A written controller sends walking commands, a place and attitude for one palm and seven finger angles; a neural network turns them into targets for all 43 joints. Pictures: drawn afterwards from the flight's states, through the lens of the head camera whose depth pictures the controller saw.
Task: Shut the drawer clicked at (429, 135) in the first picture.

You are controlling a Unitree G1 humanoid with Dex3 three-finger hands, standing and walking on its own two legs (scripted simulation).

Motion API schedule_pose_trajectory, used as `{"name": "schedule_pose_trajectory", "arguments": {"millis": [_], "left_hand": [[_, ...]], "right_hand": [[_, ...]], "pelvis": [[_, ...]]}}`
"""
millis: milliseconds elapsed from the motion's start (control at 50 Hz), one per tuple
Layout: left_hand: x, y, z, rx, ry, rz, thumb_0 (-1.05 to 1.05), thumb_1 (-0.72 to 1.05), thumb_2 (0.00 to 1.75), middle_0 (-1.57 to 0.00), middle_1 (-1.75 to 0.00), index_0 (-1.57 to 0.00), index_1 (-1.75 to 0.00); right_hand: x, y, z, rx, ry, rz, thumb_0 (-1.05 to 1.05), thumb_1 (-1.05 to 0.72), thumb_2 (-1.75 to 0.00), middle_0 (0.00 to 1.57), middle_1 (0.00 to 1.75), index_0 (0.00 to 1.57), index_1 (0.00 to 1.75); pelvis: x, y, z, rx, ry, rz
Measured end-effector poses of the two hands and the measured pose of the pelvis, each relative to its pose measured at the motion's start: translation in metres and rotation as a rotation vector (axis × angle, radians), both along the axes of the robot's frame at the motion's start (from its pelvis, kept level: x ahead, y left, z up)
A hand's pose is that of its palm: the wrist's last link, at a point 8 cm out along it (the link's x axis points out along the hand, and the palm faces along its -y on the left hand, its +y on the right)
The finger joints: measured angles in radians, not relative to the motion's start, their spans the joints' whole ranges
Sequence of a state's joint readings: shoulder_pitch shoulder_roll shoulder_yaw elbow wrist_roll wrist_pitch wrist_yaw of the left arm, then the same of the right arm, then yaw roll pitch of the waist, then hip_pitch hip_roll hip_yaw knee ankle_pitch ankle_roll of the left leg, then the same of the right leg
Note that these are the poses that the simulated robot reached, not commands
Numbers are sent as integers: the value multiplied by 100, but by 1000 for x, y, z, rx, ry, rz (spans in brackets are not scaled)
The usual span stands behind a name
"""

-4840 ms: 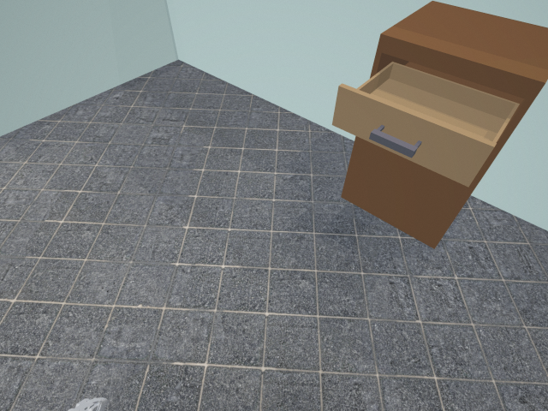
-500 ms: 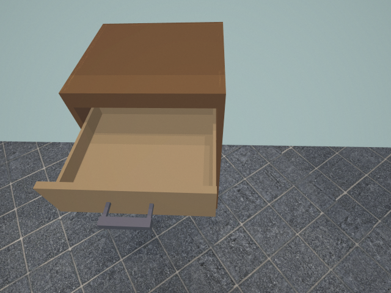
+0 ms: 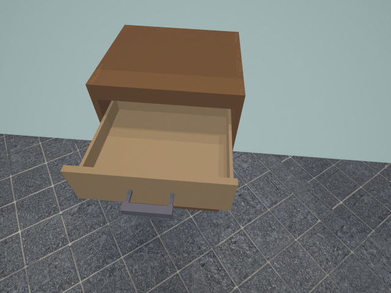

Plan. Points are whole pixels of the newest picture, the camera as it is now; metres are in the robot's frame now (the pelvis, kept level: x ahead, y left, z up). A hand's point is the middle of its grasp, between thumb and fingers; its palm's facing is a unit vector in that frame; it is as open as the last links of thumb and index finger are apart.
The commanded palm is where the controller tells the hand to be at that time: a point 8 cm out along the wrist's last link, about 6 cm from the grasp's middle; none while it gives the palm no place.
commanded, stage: come to a stop and stand still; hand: left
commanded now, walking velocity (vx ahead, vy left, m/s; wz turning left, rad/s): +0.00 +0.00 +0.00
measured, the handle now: (149, 202) +0.35 +0.15 -0.10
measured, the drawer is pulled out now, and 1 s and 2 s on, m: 0.28 0.28 0.28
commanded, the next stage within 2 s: look again from close up in 0.34 s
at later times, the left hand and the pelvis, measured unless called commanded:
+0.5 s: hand out of the picture -0.03 +0.13 -0.17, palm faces +0.00 -0.99 -0.15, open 7.4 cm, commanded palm none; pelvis -0.01 -0.02 +0.00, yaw +0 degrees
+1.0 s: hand out of the picture +0.00 +0.21 -0.18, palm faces +0.02 -0.98 -0.18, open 7.4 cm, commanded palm none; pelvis -0.01 +0.03 +0.00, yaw +1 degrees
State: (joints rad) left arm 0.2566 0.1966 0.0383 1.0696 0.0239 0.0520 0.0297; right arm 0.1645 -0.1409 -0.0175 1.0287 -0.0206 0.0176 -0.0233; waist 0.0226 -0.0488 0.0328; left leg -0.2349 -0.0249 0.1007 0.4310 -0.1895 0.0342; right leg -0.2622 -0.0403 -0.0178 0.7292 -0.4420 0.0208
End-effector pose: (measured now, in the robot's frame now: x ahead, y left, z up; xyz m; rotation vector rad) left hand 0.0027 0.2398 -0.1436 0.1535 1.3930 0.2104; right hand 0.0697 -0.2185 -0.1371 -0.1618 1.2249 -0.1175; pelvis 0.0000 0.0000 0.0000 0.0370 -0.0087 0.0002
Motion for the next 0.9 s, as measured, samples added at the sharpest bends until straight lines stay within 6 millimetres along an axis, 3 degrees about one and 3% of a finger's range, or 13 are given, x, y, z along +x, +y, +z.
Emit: {"name": "schedule_pose_trajectory", "arguments": {"millis": [80,200,340,460,540,660,900], "left_hand": [[-25,-14,6,7,45,-8,0,91,90,-20,-30,-20,-30],[-49,-37,9,-34,83,-11,1,91,90,-20,-30,-20,-30],[-50,-57,3,-80,94,-11,1,91,90,-20,-30,-20,-30],[-39,-65,2,-86,73,-25,0,91,90,-20,-30,-20,-30],[-32,-61,-2,-76,39,-59,1,91,90,-20,-30,-20,-30],[-19,-39,-10,-67,-12,-64,1,92,90,-21,-30,-21,-30],[-7,7,-10,-47,-62,-51,1,91,90,-20,-30,-20,-30]], "right_hand": [[-21,-6,-11,27,27,-41,0,-93,-90,20,30,21,30],[-63,-17,-9,23,126,-59,0,-94,-90,20,30,21,30],[-116,-15,-7,24,265,-83,1,-92,-90,20,30,20,30],[-140,-6,-6,50,331,-97,1,-91,-90,19,30,20,30],[-131,-1,-11,54,270,-108,1,-91,-90,20,30,20,30],[-98,8,-13,37,162,-86,1,-91,-90,20,30,20,30],[-61,13,1,-35,88,-15,2,-92,-90,20,30,20,30]], "pelvis": [[-6,-4,0,-4,-3,-3],[-9,-10,6,-20,-14,0],[-10,-18,7,-24,-17,1],[-8,-20,6,-29,-6,3],[-10,-17,1,-48,-5,-11],[-10,-5,-5,-50,-20,1],[-10,23,-3,-52,-8,15]]}}
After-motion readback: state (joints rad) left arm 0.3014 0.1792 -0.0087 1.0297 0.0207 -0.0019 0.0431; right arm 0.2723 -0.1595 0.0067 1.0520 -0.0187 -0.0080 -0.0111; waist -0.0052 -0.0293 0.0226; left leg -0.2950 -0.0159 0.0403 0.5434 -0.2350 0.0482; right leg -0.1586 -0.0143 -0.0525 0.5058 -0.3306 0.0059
